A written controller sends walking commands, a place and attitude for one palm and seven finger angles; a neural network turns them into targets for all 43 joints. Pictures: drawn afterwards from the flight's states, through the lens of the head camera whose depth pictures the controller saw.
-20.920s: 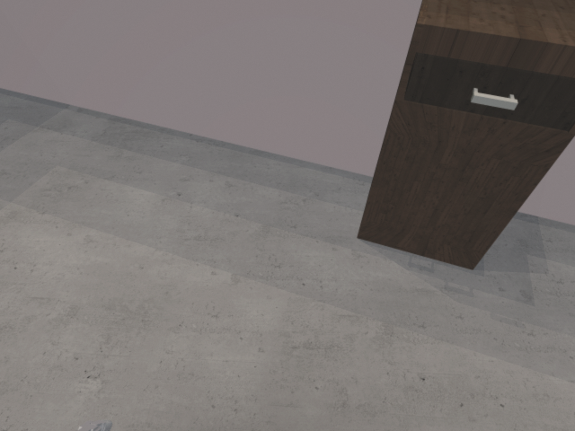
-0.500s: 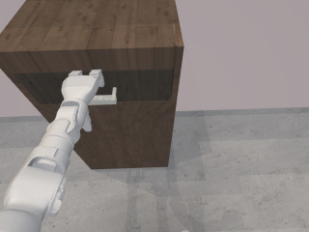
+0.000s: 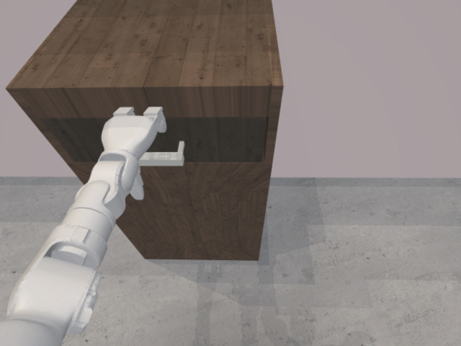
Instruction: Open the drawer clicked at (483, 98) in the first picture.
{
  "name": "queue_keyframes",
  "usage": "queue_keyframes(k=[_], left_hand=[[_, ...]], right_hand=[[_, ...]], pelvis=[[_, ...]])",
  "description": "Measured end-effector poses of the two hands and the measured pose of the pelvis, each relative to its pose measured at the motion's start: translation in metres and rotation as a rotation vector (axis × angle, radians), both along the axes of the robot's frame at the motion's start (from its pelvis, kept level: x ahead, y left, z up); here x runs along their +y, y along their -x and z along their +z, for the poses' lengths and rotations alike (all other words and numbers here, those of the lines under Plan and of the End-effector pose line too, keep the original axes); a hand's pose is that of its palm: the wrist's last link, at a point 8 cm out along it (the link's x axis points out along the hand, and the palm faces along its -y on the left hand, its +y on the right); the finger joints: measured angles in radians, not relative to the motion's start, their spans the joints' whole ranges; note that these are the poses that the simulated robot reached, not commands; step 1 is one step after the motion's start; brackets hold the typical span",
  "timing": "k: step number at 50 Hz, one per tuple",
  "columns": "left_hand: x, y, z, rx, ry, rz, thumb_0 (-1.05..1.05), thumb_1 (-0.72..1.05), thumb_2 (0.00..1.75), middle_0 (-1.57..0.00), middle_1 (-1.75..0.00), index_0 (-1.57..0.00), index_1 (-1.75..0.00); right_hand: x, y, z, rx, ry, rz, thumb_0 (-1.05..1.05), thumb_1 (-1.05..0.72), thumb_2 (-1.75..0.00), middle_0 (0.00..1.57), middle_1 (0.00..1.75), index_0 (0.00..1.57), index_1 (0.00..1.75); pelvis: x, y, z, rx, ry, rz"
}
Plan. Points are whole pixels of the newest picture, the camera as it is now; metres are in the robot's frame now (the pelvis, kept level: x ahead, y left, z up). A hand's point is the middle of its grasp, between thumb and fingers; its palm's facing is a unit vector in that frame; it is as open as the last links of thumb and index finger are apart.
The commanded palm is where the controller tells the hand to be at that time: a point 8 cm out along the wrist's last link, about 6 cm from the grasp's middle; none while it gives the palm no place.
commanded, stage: re-aim the fingers above the handle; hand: left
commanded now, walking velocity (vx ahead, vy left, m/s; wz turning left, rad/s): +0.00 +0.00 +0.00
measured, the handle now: (158, 152) +0.50 +0.17 +0.01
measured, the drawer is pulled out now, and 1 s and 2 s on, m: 0.00 0.00 0.00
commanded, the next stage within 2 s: lower the fingers behind the handle in 1.82 s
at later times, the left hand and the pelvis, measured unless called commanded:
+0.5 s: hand (139, 153) +0.45 +0.19 +0.07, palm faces -0.02 -0.01 -1.00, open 13.8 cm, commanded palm +0.43 +0.19 +0.13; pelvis -0.01 +0.00 +0.00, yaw -1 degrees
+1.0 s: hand (137, 156) +0.44 +0.19 +0.07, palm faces -0.03 -0.01 -1.00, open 13.8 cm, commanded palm +0.42 +0.19 +0.13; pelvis -0.01 +0.00 +0.00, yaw -1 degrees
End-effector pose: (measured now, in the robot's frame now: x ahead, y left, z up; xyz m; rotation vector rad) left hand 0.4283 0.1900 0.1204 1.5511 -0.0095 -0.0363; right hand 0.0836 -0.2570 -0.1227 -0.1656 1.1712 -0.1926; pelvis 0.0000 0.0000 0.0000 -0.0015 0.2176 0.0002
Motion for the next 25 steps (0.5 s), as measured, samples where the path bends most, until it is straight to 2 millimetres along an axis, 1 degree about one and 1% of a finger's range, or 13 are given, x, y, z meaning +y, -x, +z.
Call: queue_keyframes(k=[9,18,25], left_hand=[[-0.003,0.003,0.0,0.008,-0.008,0.002,0.0,-0.49,0.3,-0.32,-1.2,-0.32,-1.2],[-0.001,0.0,0.002,0.005,-0.007,0.003,0.0,-0.49,0.3,-0.32,-1.2,-0.32,-1.2],[0.001,0.002,0.002,0.004,-0.01,0.005,0.0,-0.49,0.3,-0.32,-1.2,-0.32,-1.2]], right_hand=[[-0.007,0.021,0.0,0.026,0.011,-0.028,0.0,-0.9,-0.9,0.2,0.3,0.2,0.3],[-0.011,0.042,0.0,0.043,0.025,-0.059,0.0,-0.9,-0.9,0.2,0.3,0.2,0.3],[-0.01,0.052,0.0,0.052,0.024,-0.068,0.0,-0.9,-0.9,0.2,0.3,0.2,0.3]], pelvis=[[-0.002,0.006,0.0,-0.009,-0.003,-0.005],[-0.003,0.011,0.0,-0.004,-0.005,-0.014],[-0.001,0.014,0.0,-0.005,-0.005,-0.017]])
